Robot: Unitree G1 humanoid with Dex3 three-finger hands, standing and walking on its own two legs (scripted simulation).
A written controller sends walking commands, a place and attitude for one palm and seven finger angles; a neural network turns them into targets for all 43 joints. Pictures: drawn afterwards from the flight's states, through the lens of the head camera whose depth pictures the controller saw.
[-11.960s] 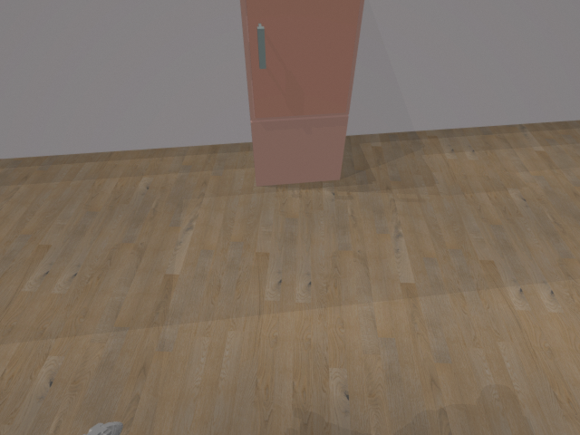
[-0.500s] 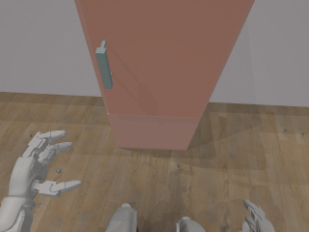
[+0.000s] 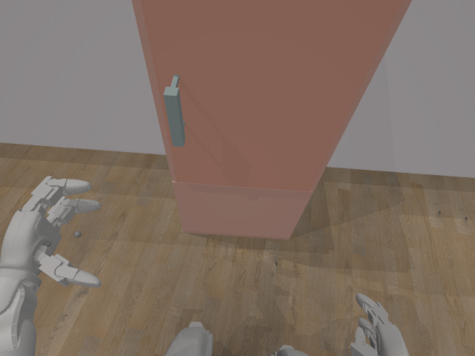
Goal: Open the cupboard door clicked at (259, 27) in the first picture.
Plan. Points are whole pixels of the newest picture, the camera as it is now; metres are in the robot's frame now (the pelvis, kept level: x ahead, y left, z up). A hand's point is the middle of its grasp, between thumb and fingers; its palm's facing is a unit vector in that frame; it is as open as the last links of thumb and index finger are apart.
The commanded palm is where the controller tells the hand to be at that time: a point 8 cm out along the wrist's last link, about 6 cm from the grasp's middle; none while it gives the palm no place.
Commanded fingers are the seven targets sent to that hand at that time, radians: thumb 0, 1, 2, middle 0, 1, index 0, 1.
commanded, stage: raise the hand with hooked fingers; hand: left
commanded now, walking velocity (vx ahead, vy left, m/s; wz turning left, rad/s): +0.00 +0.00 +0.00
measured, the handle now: (177, 111) +0.57 +0.17 +0.04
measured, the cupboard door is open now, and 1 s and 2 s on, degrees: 0 0 0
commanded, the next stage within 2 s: move the hooked fingers beside the handle in 0.58 s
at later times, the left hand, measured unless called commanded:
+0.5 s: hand (96, 226) +0.29 +0.24 +0.05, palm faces +0.03 -1.00 -0.05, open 14.0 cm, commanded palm +0.27 +0.29 +0.06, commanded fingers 0.00 -0.50 0.30 -0.30 -1.20 -0.30 -1.20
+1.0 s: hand (109, 203) +0.33 +0.24 +0.05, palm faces +0.01 -1.00 -0.02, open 14.0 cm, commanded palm +0.31 +0.29 +0.05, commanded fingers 0.00 -0.50 0.30 -0.30 -1.20 -0.30 -1.20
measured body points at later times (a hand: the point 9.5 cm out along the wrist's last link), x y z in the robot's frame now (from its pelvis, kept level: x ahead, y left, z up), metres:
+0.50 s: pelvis +0.00 -0.03 +0.00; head +0.07 -0.02 +0.45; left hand +0.28 +0.30 +0.06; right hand +0.15 -0.28 -0.08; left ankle +0.05 +0.09 -0.67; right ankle -0.01 -0.13 -0.67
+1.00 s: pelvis +0.00 -0.03 -0.01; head +0.07 -0.02 +0.44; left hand +0.33 +0.29 +0.06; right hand +0.14 -0.29 -0.10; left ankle +0.05 +0.09 -0.67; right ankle -0.01 -0.13 -0.67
